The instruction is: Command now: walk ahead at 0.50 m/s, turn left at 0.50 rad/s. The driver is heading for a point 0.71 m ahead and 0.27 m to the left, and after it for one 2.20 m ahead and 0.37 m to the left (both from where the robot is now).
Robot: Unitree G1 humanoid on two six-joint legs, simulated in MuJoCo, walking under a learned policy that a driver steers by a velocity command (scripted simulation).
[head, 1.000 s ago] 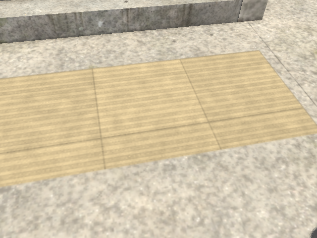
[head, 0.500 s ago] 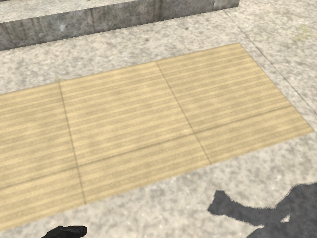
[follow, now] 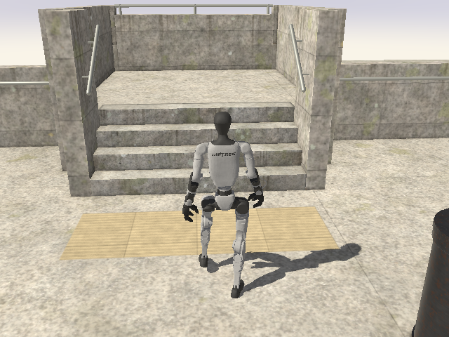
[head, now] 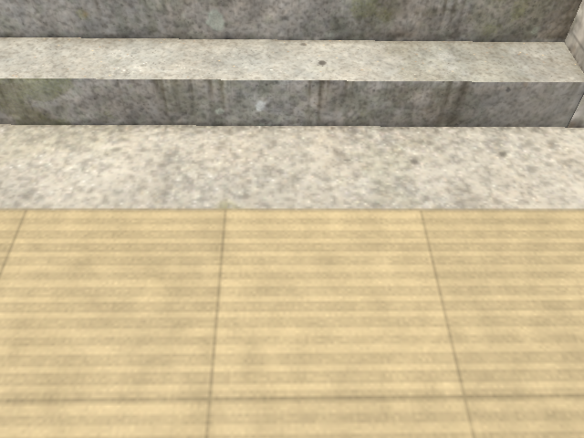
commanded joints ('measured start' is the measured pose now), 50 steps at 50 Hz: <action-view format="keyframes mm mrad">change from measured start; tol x32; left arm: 1 34 165 35 -38 -13 9 11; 26 -433 115 16 -342 -19 -25 -27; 34 54 290 80 -258 -2 -38 -31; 50 -52 196 43 -199 -19 3 -16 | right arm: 1 -152 -23 7 -116 0 -13 25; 8 304 -289 -106 -76 10 3 8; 34 353 -88 -2 -228 23 -21 -38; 50 -75 -49 7 -332 -10 -5 9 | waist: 1 24 -41 122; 10 -177 123 -356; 31 -22 117 -60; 34 10 -381 -395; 50 19 -70 49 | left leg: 1 -84 -1 51 -78 -40 13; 7 520 -194 176 -205 -197 141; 10 1129 223 -780 -505 -338 385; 16 548 50 -282 -546 43 256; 30 623 29 -364 -359 -63 134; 35 -110 -129 -164 590 -592 -25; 50 107 -50 39 -71 -36 -35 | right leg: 1 27 -334 70 -50 368 -129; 7 -42 -287 -21 555 971 -39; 9 -730 12 163 1241 -291 62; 10 -847 -25 349 1281 -267 26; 31 -351 -32 287 209 228 -12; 34 380 -498 1074 123 -90 -280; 39 -176 -300 516 0 75 -145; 50 -158 -253 158 -13 543 -137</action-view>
